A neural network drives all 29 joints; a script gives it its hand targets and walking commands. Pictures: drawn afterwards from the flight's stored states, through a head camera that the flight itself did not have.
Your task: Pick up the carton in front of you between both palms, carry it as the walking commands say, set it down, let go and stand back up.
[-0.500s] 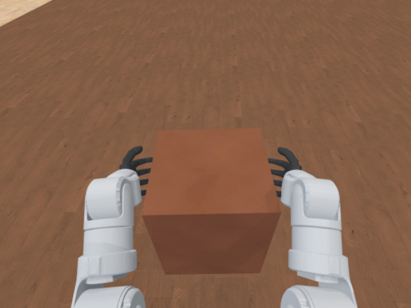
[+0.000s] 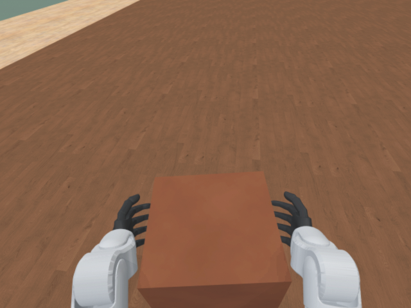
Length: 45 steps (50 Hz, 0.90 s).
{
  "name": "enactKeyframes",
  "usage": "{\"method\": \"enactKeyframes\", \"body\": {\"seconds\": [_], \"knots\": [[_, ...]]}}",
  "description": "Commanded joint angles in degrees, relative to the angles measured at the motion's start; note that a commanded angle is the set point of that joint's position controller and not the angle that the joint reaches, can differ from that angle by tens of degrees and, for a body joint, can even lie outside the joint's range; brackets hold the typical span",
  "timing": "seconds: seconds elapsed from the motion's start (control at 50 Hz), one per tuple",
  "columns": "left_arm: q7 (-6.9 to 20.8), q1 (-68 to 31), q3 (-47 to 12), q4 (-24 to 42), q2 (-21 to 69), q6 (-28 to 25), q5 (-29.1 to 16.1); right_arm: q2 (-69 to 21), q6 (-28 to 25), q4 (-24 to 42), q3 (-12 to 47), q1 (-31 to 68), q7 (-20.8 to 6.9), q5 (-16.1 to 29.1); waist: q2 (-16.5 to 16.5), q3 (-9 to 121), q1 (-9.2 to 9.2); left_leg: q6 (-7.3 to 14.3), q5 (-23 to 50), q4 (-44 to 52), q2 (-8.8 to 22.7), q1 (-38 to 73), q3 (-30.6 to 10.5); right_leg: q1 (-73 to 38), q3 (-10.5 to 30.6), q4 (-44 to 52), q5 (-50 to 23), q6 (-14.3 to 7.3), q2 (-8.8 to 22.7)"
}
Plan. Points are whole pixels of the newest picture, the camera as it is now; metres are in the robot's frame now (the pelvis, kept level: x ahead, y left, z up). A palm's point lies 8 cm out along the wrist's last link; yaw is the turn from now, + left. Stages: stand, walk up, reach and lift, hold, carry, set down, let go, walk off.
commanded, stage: carry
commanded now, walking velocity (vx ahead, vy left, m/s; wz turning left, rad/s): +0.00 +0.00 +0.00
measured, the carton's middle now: (213, 253) +0.26 +0.00 +0.01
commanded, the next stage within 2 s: none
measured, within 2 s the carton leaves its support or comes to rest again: neither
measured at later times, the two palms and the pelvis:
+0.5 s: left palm (145, 173) +0.42 +0.16 +0.08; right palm (277, 179) +0.40 -0.14 +0.08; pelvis +0.16 +0.03 -0.02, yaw -4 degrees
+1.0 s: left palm (151, 185) +0.41 +0.14 +0.05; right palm (279, 193) +0.39 -0.15 +0.05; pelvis +0.13 +0.02 -0.02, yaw -4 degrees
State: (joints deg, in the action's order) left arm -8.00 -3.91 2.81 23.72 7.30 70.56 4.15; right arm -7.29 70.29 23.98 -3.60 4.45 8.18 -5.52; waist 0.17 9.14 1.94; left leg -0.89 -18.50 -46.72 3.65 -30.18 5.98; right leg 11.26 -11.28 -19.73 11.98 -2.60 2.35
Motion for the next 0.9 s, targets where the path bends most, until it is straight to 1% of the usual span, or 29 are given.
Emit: {"method": "enactKeyframes", "body": {"seconds": [0.0,0.02,0.04,0.06,0.1,0.12,0.14,0.16,0.18,0.2,0.22,0.24,0.26,0.28,0.3,0.36,0.4,0.42,0.44,0.58,0.6,0.62,0.68,0.72,0.74,0.76,0.78,0.86,0.88], "knots": [[12.12,-27.91,-37.58,7.7,49.07,-0.29,-22.37,-49.58,0.52,3.32,36.49,20.97,-10.8,18.95,-9.66,6.76,-1.39,-0.23,7.88,9.31,-1.38,1.09,2.7,-8.88,5.25,4.06,-30.68,-3.52,11.08],[12.38,-24.9,-37.74,5.34,49.79,0.13,-22.16,-48.47,0.7,4.91,36.06,22.3,-10.63,19.37,-7.99,7.24,-1.55,-0.01,11.68,11.04,-1.51,3.2,2.21,-7.78,4.4,3.77,-31.33,-3.28,12.85],[12.1,-25.17,-36.76,6.1,48.89,0.4,-22.06,-49.3,1.18,3.66,36.6,22.36,-10.59,19.79,-8.65,7.48,-0.98,0.13,13.16,12.88,-1.57,5.11,2.2,-6.74,3.53,2.16,-31.52,-3.01,12.02],[11.89,-25.73,-36.47,5.39,48.21,0.75,-21.54,-48.4,1.58,3.21,36.46,22.88,-11.0,20.04,-9.15,6.92,-0.84,0.07,15.44,17.31,-1.73,7.19,2.57,-7.4,2.54,1.0,-30.31,-1.1,10.44],[11.67,-26.1,-34.88,3.07,47.13,1.58,-19.97,-48.1,2.42,0.9,35.81,22.72,-11.32,19.55,-7.54,5.9,-1.46,0.22,23.09,21.96,-2.52,15.14,5.81,-4.62,0.22,-4.46,-24.22,0.63,9.8],[11.69,-25.99,-35.02,2.61,46.42,1.67,-19.64,-47.61,2.5,0.76,35.66,23.48,-11.18,18.88,-5.49,4.44,-1.3,0.32,26.63,24.62,-0.78,19.67,3.21,0.54,1.02,-7.5,-20.08,2.29,8.73],[11.42,-27.57,-35.34,2.97,46.53,1.98,-19.41,-47.62,2.6,-0.22,34.67,23.45,-11.24,18.92,-0.94,7.83,-1.46,-0.17,36.47,24.43,3.34,26.38,0.69,1.88,0.13,-11.2,-14.02,4.98,6.2],[11.18,-28.67,-35.19,2.21,47.05,2.43,-19.37,-46.99,2.59,-0.03,33.94,24.76,-11.3,19.13,5.16,10.87,-1.49,3.07,49.24,22.45,11.34,32.18,-9.92,6.73,2.15,-17.33,2.69,6.54,2.82],[11.16,-29.53,-36.35,3.15,47.79,2.49,-20.91,-46.15,2.71,-3.54,32.76,22.96,-11.24,18.97,9.05,11.8,-2.01,10.29,53.4,21.3,17.32,37.74,-16.67,12.85,3.67,-22.05,14.22,6.33,1.79],[11.21,-28.76,-36.94,3.78,47.49,2.16,-20.13,-49.85,2.11,-4.85,33.5,22.33,-11.32,19.8,11.34,13.93,-1.79,11.8,51.7,23.86,16.52,36.14,-15.99,11.52,4.37,-17.89,19.41,5.42,1.02],[11.25,-30.27,-37.33,3.22,48.89,1.88,-20.21,-51.28,1.68,-5.1,33.04,22.98,-11.93,19.52,9.69,14.52,-1.64,10.54,44.8,25.4,16.13,33.96,-15.47,8.63,6.19,-13.12,18.23,4.5,1.01],[11.7,-30.08,-37.61,2.84,50.95,1.28,-20.0,-52.52,1.28,-3.92,33.52,23.14,-12.28,19.13,8.0,15.09,-1.25,8.34,36.33,26.13,12.94,30.48,-10.44,3.45,4.95,-6.63,13.03,4.44,1.26],[12.12,-29.91,-36.91,0.32,52.58,1.0,-19.55,-53.89,0.93,-4.34,34.7,24.21,-12.78,19.51,4.75,12.66,-1.75,5.55,23.04,26.52,10.69,24.87,-8.34,0.91,5.81,-1.1,9.1,4.46,2.26],[12.56,-31.25,-38.28,0.71,54.41,0.37,-19.99,-54.08,0.17,-2.61,34.35,25.34,-13.25,18.84,4.63,10.41,-1.68,3.11,20.61,24.88,8.35,23.93,-4.4,0.5,6.24,-0.88,5.15,4.87,4.07],[12.58,-31.81,-37.62,2.75,54.28,-0.54,-20.28,-57.04,0.17,-4.14,35.04,24.22,-13.62,19.68,1.75,10.57,-2.0,2.5,22.52,23.16,7.11,23.17,-3.27,-0.6,7.53,-3.81,-0.16,4.11,5.07],[12.14,-28.19,-38.41,1.6,56.67,-1.87,-20.23,-57.69,-1.58,1.68,38.18,26.85,-13.48,22.07,-0.88,14.34,-1.85,4.02,33.68,18.84,6.98,26.47,-3.36,0.75,7.25,-7.06,-4.49,3.73,5.03],[11.97,-26.89,-38.45,1.9,54.61,-1.2,-20.8,-54.17,-1.34,0.47,36.67,23.89,-12.88,21.31,2.91,17.06,-1.64,5.58,42.16,15.3,7.3,28.32,-3.07,-0.45,7.37,-8.81,-9.34,3.95,5.26],[11.59,-25.85,-36.81,3.2,52.79,-1.43,-18.83,-53.83,-1.0,0.48,36.88,23.45,-12.73,20.71,1.02,16.1,-1.61,5.49,45.0,15.56,7.13,27.44,-3.27,0.22,6.47,-9.49,-9.75,3.71,4.72],[11.76,-26.29,-38.53,3.73,53.65,-1.42,-20.29,-53.41,-0.8,1.22,38.04,23.34,-12.7,21.31,0.67,15.14,-1.67,5.63,46.24,14.09,7.36,27.69,-3.23,0.73,5.5,-8.3,-7.62,4.25,4.0],[11.78,-25.38,-37.56,3.27,50.4,-0.85,-18.18,-51.05,-0.26,0.16,37.38,22.6,-12.85,20.46,-2.19,10.14,-1.58,4.15,34.71,12.18,5.46,20.44,-0.61,-0.07,8.03,-8.66,-21.63,4.08,5.94],[11.91,-26.72,-37.05,2.78,50.32,-1.16,-18.59,-51.6,-0.45,0.26,37.09,24.16,-13.24,20.91,0.13,9.83,-1.93,3.88,33.81,13.21,5.85,21.31,-0.37,1.17,8.03,-8.79,-18.97,3.83,6.12],[12.36,-25.89,-37.27,1.62,49.93,-1.18,-18.67,-51.86,-0.65,-1.31,37.72,23.99,-13.21,20.51,-1.4,10.64,-2.35,3.91,34.08,12.9,6.15,21.8,-1.13,0.29,7.52,-8.92,-16.75,3.71,5.48],[13.08,-28.41,-38.09,0.29,50.71,-2.83,-17.91,-52.07,-2.06,-3.73,37.74,24.36,-13.99,19.36,0.07,11.14,-2.16,4.02,29.84,14.49,6.17,20.88,-2.12,-0.38,8.74,-7.74,-12.21,3.23,5.39],[13.68,-31.04,-37.45,-0.89,49.97,-4.12,-18.09,-50.9,-3.49,-7.42,36.23,24.33,-14.22,17.99,0.57,9.12,-2.16,3.72,30.75,13.06,6.14,20.93,-0.76,1.34,7.78,-7.16,-13.43,3.93,5.51],[13.85,-28.54,-36.05,-4.47,49.34,-4.86,-16.74,-51.0,-4.15,-8.18,36.27,25.03,-14.4,18.11,-1.04,7.4,-1.94,3.26,32.45,13.99,5.92,20.89,-0.72,1.95,8.04,-7.83,-14.28,3.39,5.49],[14.28,-28.66,-34.04,-7.77,47.92,-5.52,-15.1,-50.45,-5.04,-9.14,34.61,26.66,-14.72,16.45,-2.37,6.87,-2.34,3.5,30.58,15.36,6.84,20.14,-1.62,3.11,8.36,-7.55,-13.46,2.86,5.98],[14.59,-30.84,-34.95,-5.95,48.58,-6.45,-16.29,-51.24,-5.88,-12.2,34.19,23.83,-15.0,16.11,-1.24,8.81,-1.93,3.69,28.11,14.98,5.96,20.83,-1.96,0.79,8.12,-6.98,-10.25,2.86,5.79],[16.35,-32.57,-33.36,-12.12,52.36,-10.22,-15.58,-53.17,-9.91,-13.29,33.75,28.56,-16.32,15.77,0.22,8.13,-2.16,2.4,15.61,18.1,5.71,20.3,-1.73,3.22,9.25,-4.3,0.86,2.49,4.71],[16.49,-33.78,-32.06,-12.67,51.87,-11.57,-14.12,-53.18,-10.38,-16.74,33.36,29.4,-16.61,14.55,-1.6,5.59,-1.93,3.07,14.83,18.63,6.44,18.53,-2.86,3.75,8.91,-3.95,2.03,2.69,5.08]]}}
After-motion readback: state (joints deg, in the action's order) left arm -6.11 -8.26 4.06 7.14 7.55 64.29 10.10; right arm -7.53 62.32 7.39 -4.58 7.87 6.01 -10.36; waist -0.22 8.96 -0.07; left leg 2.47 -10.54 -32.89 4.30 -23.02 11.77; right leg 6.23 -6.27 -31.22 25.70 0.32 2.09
